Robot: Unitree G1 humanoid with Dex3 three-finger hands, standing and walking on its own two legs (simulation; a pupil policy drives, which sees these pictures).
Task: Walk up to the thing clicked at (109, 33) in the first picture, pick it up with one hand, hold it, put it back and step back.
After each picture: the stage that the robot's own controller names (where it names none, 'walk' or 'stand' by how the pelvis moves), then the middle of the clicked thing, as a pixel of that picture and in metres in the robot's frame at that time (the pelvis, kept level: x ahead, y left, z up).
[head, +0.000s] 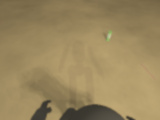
stand; (108, 36) +1.79 -0.41 -0.66
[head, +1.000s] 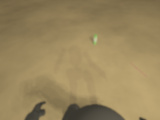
walk; (95, 39) +1.69 +0.04 -0.63
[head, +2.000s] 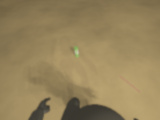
walk; (76, 51) +1.13 +0.34 -0.65
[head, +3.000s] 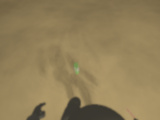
walk; (76, 68) +0.73 +0.26 -0.65
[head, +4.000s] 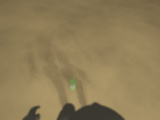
walk; (72, 84) +0.46 +0.16 -0.64
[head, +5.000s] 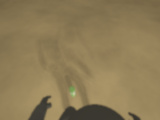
stand; (72, 91) +0.36 +0.18 -0.64
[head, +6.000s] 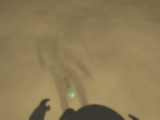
stand; (71, 93) +0.34 +0.20 -0.65
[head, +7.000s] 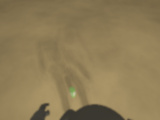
stand; (72, 92) +0.36 +0.20 -0.66
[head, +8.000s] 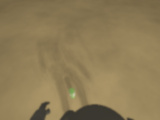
stand; (72, 93) +0.35 +0.19 -0.66
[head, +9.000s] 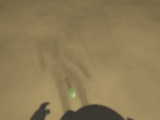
stand; (72, 93) +0.35 +0.19 -0.66
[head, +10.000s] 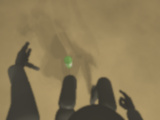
go down; (68, 62) +0.42 +0.17 -0.39
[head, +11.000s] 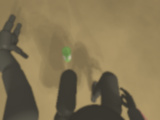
go down; (67, 55) +0.46 +0.17 -0.29
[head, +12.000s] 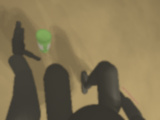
close in; (44, 43) +0.46 +0.22 -0.18
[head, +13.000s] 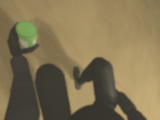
close; (28, 39) +0.45 +0.24 -0.17
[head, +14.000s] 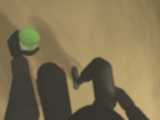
lift; (28, 43) +0.43 +0.24 -0.17
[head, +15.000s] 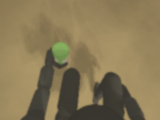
lift; (61, 57) +0.35 +0.21 -0.02
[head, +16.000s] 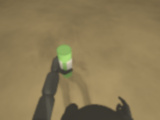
hold; (66, 64) +0.33 +0.16 +0.10
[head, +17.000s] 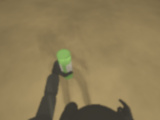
hold; (66, 66) +0.32 +0.17 +0.05
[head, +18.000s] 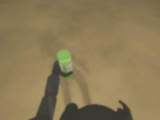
crouch; (66, 66) +0.32 +0.17 +0.06
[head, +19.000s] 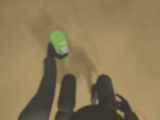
crouch; (61, 48) +0.44 +0.17 -0.03
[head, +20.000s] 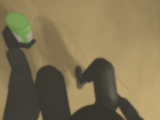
lower; (24, 35) +0.47 +0.25 -0.17
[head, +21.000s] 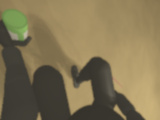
lower; (18, 32) +0.48 +0.26 -0.18
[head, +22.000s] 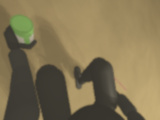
lower; (25, 36) +0.46 +0.25 -0.17
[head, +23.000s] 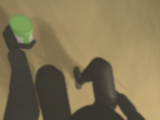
lower; (24, 35) +0.47 +0.25 -0.17
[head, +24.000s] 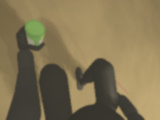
loosen; (35, 38) +0.46 +0.22 -0.16
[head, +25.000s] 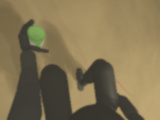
withdraw; (37, 41) +0.46 +0.22 -0.18
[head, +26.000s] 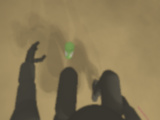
walk; (69, 51) +0.47 +0.17 -0.25
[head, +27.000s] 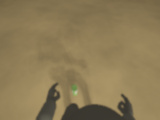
stand; (74, 90) +0.38 +0.14 -0.59
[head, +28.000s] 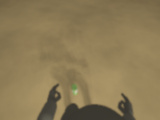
stand; (74, 89) +0.38 +0.15 -0.60
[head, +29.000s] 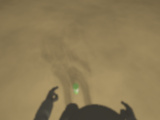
stand; (76, 89) +0.39 +0.14 -0.61
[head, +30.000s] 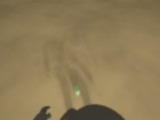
walk; (76, 91) +0.40 +0.15 -0.66
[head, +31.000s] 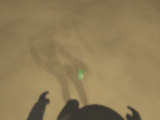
walk; (80, 75) +0.54 +0.10 -0.64
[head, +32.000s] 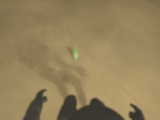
walk; (75, 55) +0.84 +0.20 -0.63
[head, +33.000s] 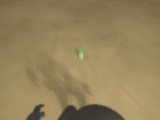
stand; (80, 54) +1.06 +0.17 -0.64
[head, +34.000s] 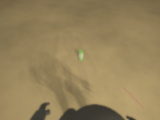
stand; (80, 55) +1.04 +0.18 -0.66
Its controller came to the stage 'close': yes
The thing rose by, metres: 0.70
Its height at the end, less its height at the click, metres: +0.00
